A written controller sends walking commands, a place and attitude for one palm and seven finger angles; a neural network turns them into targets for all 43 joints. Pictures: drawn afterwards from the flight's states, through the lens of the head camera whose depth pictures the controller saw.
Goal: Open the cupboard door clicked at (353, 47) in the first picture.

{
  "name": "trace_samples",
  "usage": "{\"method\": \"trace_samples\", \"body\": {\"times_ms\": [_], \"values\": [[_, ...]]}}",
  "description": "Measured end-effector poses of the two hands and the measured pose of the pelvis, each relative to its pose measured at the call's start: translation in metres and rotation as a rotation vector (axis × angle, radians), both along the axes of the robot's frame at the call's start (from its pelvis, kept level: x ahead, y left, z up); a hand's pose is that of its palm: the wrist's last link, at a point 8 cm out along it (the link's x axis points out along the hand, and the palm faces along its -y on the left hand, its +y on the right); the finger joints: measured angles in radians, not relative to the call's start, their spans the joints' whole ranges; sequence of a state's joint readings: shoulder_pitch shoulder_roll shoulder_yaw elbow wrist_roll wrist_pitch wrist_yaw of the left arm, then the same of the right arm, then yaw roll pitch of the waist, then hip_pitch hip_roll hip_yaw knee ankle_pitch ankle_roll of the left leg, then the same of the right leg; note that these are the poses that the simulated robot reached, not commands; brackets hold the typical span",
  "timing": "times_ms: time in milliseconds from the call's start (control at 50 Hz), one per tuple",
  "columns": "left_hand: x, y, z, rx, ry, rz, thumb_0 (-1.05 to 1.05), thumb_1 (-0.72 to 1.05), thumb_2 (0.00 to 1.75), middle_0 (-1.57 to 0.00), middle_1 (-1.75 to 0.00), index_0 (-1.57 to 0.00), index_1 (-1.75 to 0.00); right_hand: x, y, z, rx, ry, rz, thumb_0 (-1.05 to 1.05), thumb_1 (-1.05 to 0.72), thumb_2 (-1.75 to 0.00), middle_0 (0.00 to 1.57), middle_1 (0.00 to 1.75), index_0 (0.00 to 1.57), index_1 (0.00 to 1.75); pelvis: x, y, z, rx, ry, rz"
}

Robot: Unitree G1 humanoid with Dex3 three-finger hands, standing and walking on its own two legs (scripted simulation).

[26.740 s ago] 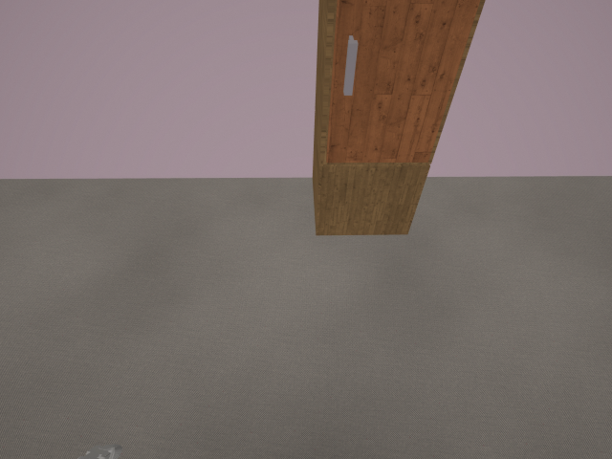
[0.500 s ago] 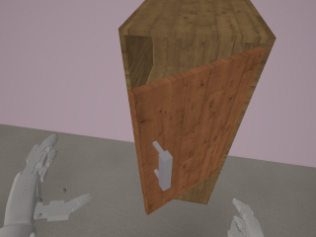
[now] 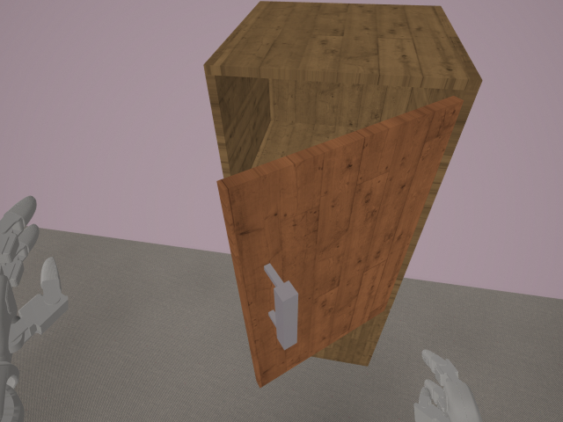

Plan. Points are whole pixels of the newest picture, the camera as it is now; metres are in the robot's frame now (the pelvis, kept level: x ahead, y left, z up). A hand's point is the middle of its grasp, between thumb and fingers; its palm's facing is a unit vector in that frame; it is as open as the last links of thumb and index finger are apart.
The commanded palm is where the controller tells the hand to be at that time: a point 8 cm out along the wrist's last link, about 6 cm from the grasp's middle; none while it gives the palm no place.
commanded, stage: draw the hand back to the body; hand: left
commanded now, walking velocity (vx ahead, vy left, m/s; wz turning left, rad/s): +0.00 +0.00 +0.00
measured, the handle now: (279, 306) +0.29 +0.05 +0.02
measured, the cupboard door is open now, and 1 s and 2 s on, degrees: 41 41 41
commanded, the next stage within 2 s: step back with the hand held close in 0.22 s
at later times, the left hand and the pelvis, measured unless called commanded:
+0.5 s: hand (65, 292) +0.20 +0.26 +0.16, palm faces +0.45 -0.78 -0.43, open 7.4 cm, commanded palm +0.14 +0.29 +0.18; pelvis -0.01 +0.00 +0.00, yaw -1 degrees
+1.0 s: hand (2, 371) +0.11 +0.28 +0.16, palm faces +0.45 -0.76 -0.47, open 7.4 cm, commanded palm +0.06 +0.31 +0.18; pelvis -0.09 +0.02 -0.02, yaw -1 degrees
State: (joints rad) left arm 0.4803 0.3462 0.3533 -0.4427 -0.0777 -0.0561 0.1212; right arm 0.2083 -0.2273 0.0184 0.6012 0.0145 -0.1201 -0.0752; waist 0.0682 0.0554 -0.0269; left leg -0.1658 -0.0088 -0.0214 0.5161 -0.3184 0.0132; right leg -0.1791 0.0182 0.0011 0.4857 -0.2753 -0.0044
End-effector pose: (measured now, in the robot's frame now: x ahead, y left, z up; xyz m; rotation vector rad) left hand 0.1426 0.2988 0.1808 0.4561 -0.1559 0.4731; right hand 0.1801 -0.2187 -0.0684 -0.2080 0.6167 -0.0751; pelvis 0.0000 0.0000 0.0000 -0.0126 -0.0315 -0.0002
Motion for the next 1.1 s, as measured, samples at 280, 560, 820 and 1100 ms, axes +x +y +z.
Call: {"method": "trace_samples", "body": {"times_ms": [280, 560, 820, 1100], "values": [[0.000, -0.009, -0.001, 0.003, 0.018, -0.011, 0.02, 0.89, 0.90, -0.21, -0.30, -0.21, -0.31, -0.003, -0.003, -0.004, 0.012, 0.019, -0.002, 0.01, -0.90, -0.90, 0.20, 0.30, 0.21, 0.30, 0.002, -0.006, 0.002, 0.001, -0.014, -0.001], [0.012, -0.003, -0.005, 0.057, 0.055, -0.065, 0.02, 0.89, 0.90, -0.20, -0.30, -0.21, -0.31, -0.021, -0.018, 0.000, -0.009, 0.071, -0.077, 0.01, -0.90, -0.90, 0.20, 0.30, 0.21, 0.30, -0.011, 0.001, 0.005, -0.002, 0.023, -0.027], [-0.026, 0.011, -0.002, 0.132, 0.020, -0.120, 0.02, 0.89, 0.90, -0.21, -0.30, -0.21, -0.31, -0.078, -0.022, 0.008, -0.068, 0.092, -0.155, 0.01, -0.90, -0.90, 0.20, 0.30, 0.20, 0.30, -0.054, 0.014, -0.001, 0.001, 0.020, -0.036], [-0.089, 0.015, -0.006, 0.133, -0.124, -0.062, 0.02, 0.89, 0.90, -0.21, -0.30, -0.21, -0.31, -0.138, -0.001, -0.016, -0.057, 0.090, -0.080, 0.01, -0.90, -0.90, 0.20, 0.30, 0.21, 0.30, -0.107, 0.016, -0.019, -0.004, -0.004, -0.009]]}}
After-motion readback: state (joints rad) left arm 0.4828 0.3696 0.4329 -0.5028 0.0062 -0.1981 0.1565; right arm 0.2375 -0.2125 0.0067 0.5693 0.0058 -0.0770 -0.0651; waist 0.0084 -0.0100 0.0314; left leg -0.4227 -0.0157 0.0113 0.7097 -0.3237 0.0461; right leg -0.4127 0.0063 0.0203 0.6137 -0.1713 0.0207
